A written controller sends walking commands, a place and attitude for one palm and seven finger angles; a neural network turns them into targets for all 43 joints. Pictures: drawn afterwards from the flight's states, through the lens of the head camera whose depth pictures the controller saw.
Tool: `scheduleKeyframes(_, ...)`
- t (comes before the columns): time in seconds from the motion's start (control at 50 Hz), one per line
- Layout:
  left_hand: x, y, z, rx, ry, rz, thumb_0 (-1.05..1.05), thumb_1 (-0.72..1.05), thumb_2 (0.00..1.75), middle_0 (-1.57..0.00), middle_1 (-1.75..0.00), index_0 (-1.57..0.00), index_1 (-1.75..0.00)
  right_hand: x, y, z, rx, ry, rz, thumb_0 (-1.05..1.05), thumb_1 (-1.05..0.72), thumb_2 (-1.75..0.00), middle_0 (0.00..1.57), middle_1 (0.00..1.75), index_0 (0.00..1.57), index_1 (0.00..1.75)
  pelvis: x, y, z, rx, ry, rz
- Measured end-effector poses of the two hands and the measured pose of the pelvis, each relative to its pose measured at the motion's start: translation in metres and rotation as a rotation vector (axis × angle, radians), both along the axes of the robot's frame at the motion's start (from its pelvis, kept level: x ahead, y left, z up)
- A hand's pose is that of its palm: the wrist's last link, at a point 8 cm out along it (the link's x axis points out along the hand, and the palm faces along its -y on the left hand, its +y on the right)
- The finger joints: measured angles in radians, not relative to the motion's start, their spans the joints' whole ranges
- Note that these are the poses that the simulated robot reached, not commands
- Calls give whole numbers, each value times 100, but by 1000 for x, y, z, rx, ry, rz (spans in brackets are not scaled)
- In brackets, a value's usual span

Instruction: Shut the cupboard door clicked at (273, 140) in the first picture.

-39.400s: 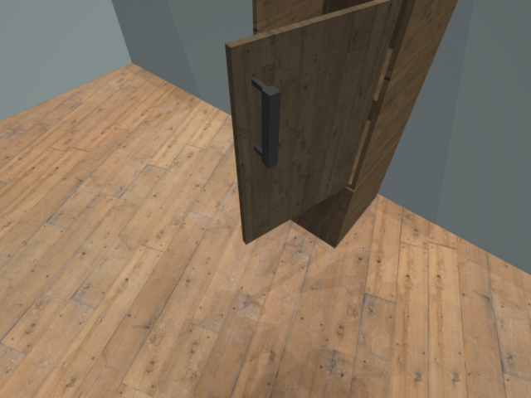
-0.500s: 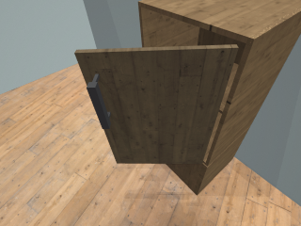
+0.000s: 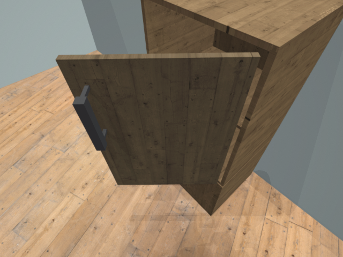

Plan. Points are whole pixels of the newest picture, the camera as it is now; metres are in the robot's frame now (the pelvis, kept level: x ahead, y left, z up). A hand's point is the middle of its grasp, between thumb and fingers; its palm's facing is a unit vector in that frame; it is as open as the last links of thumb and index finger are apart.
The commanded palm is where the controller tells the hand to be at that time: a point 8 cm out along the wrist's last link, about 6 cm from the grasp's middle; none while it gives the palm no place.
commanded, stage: come to a stop and stand still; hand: left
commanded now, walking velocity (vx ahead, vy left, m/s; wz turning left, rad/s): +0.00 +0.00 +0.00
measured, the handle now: (94, 120) +0.41 +0.21 +0.09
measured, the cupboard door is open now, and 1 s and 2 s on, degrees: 48 48 48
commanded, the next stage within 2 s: look again from close up in 0.74 s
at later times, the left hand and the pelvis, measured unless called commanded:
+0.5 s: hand out of the picture +0.03 +0.15 -0.17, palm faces +0.01 -0.98 -0.20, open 7.3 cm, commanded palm none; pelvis +0.04 -0.01 +0.00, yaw +0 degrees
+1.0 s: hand out of the picture +0.05 +0.15 -0.17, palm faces +0.03 -0.98 -0.20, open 7.3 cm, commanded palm none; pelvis +0.05 -0.03 +0.00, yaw +1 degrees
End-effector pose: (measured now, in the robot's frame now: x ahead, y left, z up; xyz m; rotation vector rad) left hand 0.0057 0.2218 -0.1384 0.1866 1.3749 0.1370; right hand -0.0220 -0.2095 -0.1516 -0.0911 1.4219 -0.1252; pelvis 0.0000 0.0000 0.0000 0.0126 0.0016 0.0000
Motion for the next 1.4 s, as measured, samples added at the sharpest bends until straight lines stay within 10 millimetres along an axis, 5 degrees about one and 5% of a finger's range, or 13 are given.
scheduleKeyframes(0.5,21,-19,-2,-15,35,33,1,92,90,-20,-30,-20,-30,66,-25,4,-44,-34,35,1,-93,-90,20,30,20,30,36,-14,2,4,-5,4)
scheduleKeyframes(0.94,38,-27,-2,-7,21,47,1,92,90,-20,-30,-20,-30,77,-34,5,-48,-12,43,1,-93,-90,20,30,20,30,51,-26,3,5,-6,14)
scheduleKeyframes(1.4,33,-32,-4,-21,24,58,1,92,90,-20,-30,-20,-30,80,-38,7,-57,-14,42,1,-93,-90,20,30,20,30,52,-28,3,1,-12,16)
